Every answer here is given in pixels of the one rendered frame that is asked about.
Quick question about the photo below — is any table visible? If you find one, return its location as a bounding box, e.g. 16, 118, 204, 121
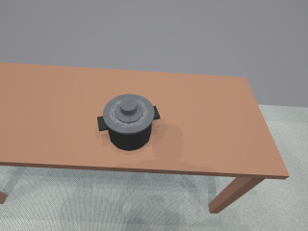
0, 62, 290, 214

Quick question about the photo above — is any lid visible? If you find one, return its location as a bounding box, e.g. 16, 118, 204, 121
103, 93, 155, 135

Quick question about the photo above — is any knob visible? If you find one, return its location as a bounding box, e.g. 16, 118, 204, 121
119, 98, 138, 116

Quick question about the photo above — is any pot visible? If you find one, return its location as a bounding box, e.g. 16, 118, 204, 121
97, 106, 161, 151

